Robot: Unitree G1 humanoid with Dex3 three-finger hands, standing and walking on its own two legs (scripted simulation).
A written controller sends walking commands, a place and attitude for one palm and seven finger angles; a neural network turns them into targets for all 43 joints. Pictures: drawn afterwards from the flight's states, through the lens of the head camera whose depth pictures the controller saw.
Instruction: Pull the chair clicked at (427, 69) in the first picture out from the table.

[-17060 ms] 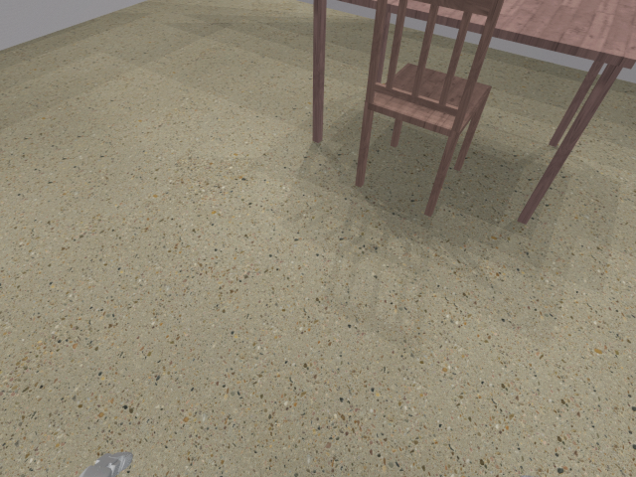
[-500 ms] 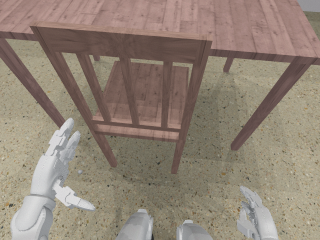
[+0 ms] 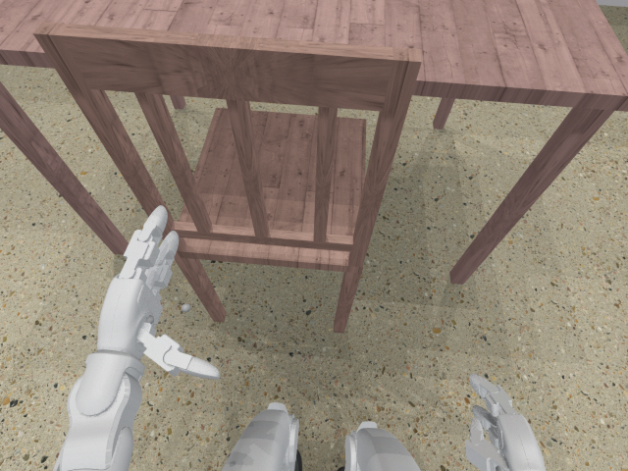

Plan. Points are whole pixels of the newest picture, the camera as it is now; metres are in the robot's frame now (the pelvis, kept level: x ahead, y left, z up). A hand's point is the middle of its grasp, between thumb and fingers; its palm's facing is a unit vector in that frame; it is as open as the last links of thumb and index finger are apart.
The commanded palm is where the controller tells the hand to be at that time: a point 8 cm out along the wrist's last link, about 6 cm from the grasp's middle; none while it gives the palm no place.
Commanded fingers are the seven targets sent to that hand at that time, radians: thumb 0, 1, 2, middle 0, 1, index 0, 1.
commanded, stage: aim the fingers beside a spindle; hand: left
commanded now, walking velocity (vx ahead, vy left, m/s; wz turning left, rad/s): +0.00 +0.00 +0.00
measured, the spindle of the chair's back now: (252, 179) +0.51 +0.13 +0.01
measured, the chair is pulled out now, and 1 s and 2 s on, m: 0.00 0.00 0.00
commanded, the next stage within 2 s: none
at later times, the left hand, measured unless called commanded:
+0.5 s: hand (223, 282) +0.34 +0.14 +0.02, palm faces -0.03 -1.00 -0.04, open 16.9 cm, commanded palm +0.32 +0.18 +0.02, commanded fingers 0.00 -0.50 0.30 -0.06 -0.08 -0.06 -0.08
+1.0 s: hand (244, 266) +0.36 +0.12 +0.01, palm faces -0.03 -1.00 -0.04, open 16.9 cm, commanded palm +0.34 +0.17 +0.01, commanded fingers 0.00 -0.50 0.30 -0.06 -0.08 -0.06 -0.08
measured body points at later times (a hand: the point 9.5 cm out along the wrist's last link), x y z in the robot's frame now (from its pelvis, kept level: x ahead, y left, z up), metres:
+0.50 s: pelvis +0.00 +0.00 -0.01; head +0.10 +0.00 +0.43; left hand +0.33 +0.19 +0.03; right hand +0.16 -0.24 -0.12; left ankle +0.05 +0.07 -0.64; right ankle +0.01 -0.08 -0.64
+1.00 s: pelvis +0.00 -0.01 -0.01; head +0.11 -0.03 +0.42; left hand +0.36 +0.17 +0.02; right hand +0.12 -0.27 -0.14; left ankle +0.05 +0.07 -0.64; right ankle +0.01 -0.08 -0.64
